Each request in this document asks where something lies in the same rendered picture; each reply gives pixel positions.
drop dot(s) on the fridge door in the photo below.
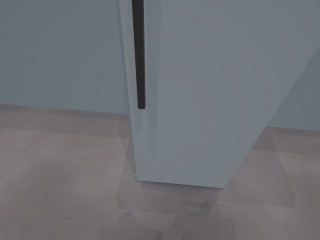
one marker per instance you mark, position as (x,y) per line
(216,71)

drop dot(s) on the handle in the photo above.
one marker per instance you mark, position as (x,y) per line
(139,49)

